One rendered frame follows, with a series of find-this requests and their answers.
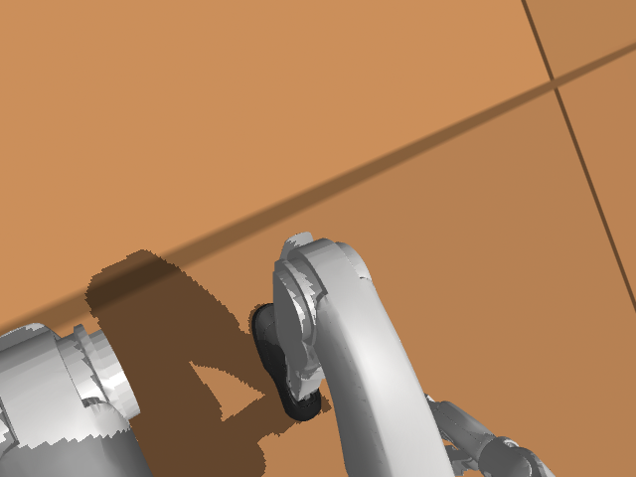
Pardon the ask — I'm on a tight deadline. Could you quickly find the right robot hand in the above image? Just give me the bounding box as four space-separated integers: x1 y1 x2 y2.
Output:
424 394 497 476

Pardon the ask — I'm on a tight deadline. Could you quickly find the right robot arm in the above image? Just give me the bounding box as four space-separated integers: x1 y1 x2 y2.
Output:
478 436 556 477

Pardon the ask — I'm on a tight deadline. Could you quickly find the right robot foot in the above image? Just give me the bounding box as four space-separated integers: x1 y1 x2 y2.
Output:
251 303 321 421

